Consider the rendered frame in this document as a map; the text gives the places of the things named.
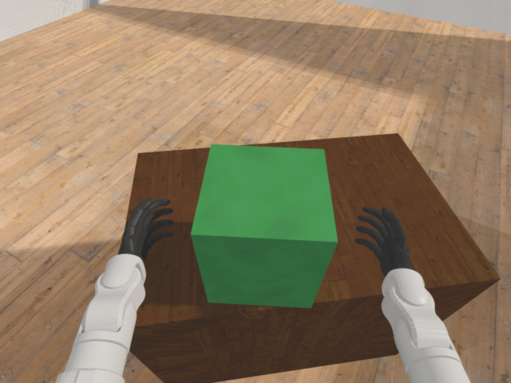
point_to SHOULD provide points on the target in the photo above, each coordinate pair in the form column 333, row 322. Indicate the carton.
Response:
column 264, row 230

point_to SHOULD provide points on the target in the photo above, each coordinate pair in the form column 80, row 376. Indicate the right robot hand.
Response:
column 391, row 248

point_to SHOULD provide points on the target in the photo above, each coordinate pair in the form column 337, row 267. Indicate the pedestal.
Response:
column 183, row 338

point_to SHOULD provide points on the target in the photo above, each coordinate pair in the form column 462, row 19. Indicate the left robot forearm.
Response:
column 104, row 337

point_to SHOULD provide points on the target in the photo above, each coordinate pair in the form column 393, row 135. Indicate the right robot forearm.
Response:
column 428, row 355

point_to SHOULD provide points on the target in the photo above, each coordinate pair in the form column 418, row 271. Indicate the left robot hand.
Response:
column 137, row 238

